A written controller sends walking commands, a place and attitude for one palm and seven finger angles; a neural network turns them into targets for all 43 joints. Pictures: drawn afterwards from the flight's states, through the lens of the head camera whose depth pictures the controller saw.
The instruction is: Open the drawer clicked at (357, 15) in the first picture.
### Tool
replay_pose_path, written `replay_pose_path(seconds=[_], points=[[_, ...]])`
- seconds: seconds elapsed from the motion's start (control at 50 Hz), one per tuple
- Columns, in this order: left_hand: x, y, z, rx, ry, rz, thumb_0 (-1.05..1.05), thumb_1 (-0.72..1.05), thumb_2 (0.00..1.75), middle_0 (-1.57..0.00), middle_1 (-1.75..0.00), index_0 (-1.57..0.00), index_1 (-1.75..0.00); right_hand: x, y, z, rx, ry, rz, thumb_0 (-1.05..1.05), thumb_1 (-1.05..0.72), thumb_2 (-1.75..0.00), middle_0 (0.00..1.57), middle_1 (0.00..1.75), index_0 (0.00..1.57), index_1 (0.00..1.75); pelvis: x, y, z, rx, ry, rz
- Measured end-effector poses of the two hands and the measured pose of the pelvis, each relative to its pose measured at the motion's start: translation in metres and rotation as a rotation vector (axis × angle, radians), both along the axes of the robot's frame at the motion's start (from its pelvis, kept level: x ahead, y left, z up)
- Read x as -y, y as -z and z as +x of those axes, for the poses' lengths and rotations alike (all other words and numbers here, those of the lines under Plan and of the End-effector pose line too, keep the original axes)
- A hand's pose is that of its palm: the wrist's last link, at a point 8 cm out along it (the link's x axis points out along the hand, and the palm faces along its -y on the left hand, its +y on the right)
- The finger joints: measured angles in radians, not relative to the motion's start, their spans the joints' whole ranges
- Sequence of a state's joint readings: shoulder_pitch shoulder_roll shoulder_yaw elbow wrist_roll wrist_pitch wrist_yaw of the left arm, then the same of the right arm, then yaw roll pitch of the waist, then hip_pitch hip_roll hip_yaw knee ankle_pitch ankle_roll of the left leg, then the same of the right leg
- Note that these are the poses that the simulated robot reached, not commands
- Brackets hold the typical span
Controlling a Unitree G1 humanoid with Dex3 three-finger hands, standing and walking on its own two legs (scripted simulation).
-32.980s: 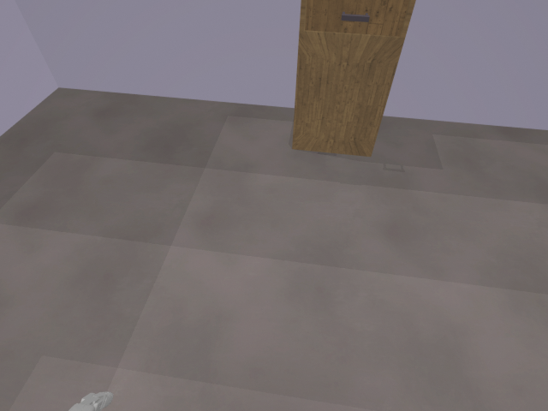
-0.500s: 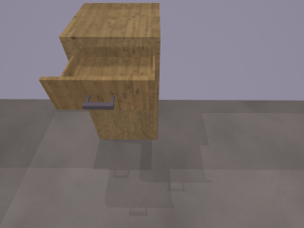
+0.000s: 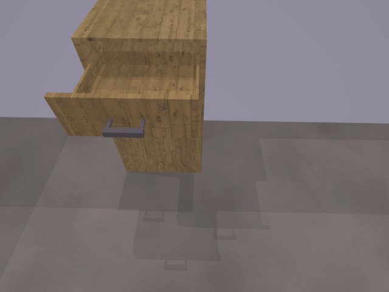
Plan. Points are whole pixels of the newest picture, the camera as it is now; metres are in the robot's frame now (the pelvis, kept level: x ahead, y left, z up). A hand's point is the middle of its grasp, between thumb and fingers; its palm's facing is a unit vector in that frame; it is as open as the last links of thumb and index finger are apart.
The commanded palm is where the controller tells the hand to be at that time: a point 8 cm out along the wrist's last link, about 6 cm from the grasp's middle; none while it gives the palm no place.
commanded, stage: look to check the result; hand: left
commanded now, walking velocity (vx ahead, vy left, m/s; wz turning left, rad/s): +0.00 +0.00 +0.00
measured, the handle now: (125, 127) +0.53 +0.23 -0.02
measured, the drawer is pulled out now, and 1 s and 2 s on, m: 0.30 0.30 0.30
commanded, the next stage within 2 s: stand and wait in 0.24 s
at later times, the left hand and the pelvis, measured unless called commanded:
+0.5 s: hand out of the picture +0.11 +0.24 -0.16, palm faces -0.04 -0.94 -0.34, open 7.4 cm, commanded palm none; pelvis +0.02 +0.00 +0.00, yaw +0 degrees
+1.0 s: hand out of the picture +0.11 +0.24 -0.16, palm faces -0.04 -0.94 -0.34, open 7.4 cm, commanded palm none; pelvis +0.03 +0.00 +0.00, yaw +0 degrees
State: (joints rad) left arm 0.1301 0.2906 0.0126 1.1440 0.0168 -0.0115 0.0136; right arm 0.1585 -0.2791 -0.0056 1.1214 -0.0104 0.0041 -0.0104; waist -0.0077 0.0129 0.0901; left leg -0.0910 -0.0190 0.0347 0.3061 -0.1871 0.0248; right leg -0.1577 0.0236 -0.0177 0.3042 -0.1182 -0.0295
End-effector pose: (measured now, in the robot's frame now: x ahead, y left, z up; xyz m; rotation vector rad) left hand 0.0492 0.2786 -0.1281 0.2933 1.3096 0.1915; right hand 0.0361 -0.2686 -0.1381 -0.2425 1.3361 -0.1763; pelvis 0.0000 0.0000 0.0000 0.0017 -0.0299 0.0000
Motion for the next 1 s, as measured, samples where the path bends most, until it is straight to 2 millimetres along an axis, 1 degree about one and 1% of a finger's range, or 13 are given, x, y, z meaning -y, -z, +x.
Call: replay_pose_path(seconds=[0.12, 0.32, 0.48, 0.62, 1.0], points=[[-0.005, -0.003, 0.011, 0.014, 0.005, 0.012, 0.00, 0.91, 0.90, -0.20, -0.30, -0.20, -0.30, 0.005, -0.002, 0.012, 0.014, -0.011, -0.010, 0.01, -0.90, -0.90, 0.20, 0.30, 0.20, 0.30, 0.000, 0.000, 0.004, -0.003, -0.002, 0.000], [-0.007, -0.007, 0.039, 0.064, 0.027, 0.019, 0.00, 0.91, 0.90, -0.20, -0.30, -0.20, -0.30, 0.014, -0.008, 0.033, 0.050, -0.023, -0.032, 0.01, -0.90, -0.90, 0.21, 0.30, 0.20, 0.30, 0.001, -0.001, 0.012, -0.006, -0.002, 0.000], [-0.007, -0.009, 0.056, 0.092, 0.043, 0.019, 0.00, 0.91, 0.90, -0.20, -0.30, -0.20, -0.30, 0.019, -0.011, 0.044, 0.064, -0.028, -0.042, 0.01, -0.90, -0.90, 0.21, 0.30, 0.20, 0.30, 0.002, -0.001, 0.017, -0.008, -0.002, -0.001], [-0.008, -0.009, 0.061, 0.087, 0.047, 0.021, 0.00, 0.90, 0.90, -0.20, -0.30, -0.20, -0.30, 0.021, -0.012, 0.047, 0.059, -0.026, -0.049, 0.01, -0.90, -0.90, 0.21, 0.30, 0.20, 0.30, 0.002, -0.001, 0.021, -0.011, 0.001, -0.002], [-0.010, -0.008, 0.060, 0.070, 0.040, 0.023, 0.00, 0.90, 0.90, -0.20, -0.30, -0.20, -0.30, 0.023, -0.013, 0.053, 0.058, -0.023, -0.055, 0.01, -0.90, -0.90, 0.21, 0.30, 0.20, 0.30, 0.003, -0.001, 0.026, -0.009, 0.004, -0.003]])
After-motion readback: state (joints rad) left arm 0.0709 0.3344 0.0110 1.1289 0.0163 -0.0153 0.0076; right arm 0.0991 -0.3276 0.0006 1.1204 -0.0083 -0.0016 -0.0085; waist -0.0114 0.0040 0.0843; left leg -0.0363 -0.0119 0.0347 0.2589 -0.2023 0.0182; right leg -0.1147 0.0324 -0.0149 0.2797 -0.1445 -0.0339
